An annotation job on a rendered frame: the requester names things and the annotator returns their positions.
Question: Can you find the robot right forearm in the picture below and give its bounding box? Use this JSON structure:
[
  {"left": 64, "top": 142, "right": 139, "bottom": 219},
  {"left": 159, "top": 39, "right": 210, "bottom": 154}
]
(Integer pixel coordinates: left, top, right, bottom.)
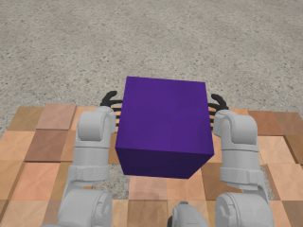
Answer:
[{"left": 212, "top": 110, "right": 275, "bottom": 227}]

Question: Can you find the robot left forearm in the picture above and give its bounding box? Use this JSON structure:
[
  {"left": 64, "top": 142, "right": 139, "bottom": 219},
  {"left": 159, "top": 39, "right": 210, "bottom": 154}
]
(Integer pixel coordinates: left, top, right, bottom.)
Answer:
[{"left": 57, "top": 106, "right": 116, "bottom": 223}]

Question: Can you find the left robot upper arm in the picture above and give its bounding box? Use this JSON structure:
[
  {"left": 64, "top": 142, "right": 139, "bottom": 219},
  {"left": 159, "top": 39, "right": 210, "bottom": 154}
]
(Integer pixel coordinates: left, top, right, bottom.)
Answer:
[{"left": 40, "top": 188, "right": 113, "bottom": 227}]

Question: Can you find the carton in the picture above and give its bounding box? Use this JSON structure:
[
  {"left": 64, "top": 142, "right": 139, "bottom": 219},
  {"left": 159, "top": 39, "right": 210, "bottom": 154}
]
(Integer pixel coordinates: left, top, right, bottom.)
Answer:
[{"left": 115, "top": 76, "right": 215, "bottom": 180}]

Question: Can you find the right robot hand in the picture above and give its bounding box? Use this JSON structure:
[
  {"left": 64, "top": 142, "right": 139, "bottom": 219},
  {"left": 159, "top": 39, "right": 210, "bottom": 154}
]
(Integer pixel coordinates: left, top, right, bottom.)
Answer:
[{"left": 207, "top": 94, "right": 229, "bottom": 131}]

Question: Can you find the right robot upper arm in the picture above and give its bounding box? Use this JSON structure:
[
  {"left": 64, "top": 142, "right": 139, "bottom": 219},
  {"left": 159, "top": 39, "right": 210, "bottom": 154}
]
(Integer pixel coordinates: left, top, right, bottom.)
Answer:
[{"left": 214, "top": 192, "right": 275, "bottom": 227}]

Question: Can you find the left robot hand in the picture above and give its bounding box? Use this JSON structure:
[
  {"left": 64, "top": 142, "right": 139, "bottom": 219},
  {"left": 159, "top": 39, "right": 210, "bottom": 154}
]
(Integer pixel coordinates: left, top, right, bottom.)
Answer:
[{"left": 99, "top": 90, "right": 123, "bottom": 127}]

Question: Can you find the robot right thigh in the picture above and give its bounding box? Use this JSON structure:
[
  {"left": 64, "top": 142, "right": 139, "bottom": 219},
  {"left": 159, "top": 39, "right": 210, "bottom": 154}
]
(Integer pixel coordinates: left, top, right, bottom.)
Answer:
[{"left": 172, "top": 204, "right": 209, "bottom": 227}]

